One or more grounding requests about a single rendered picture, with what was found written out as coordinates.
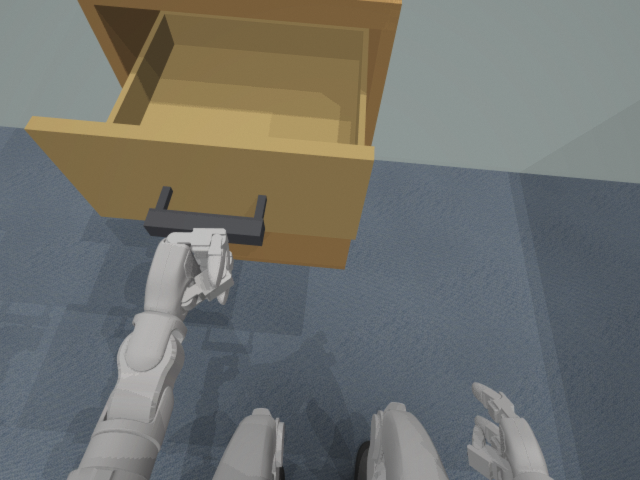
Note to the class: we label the left robot forearm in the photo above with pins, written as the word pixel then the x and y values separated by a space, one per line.
pixel 131 429

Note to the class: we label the handle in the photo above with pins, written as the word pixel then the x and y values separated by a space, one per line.
pixel 161 222

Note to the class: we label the robot right hand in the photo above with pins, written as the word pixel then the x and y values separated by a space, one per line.
pixel 514 448

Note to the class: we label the right robot shin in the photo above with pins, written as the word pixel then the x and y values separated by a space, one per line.
pixel 378 471

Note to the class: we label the robot left hand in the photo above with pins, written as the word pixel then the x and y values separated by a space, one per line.
pixel 174 267

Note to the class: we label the drawer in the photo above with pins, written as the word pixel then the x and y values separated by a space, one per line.
pixel 223 109

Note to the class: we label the cabinet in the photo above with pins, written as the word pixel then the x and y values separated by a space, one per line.
pixel 122 27

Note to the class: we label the right robot thigh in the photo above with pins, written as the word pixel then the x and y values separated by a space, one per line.
pixel 401 442

